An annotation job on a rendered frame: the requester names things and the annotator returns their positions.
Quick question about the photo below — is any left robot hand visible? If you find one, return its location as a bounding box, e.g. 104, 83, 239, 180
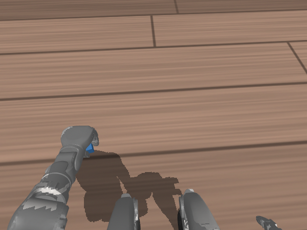
61, 126, 99, 158

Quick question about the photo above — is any small box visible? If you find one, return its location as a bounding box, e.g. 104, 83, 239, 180
86, 144, 94, 153

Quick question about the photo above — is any left robot arm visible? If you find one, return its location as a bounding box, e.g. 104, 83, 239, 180
7, 145, 84, 230

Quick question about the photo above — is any right robot hand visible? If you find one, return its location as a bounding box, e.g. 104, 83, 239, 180
256, 216, 282, 230

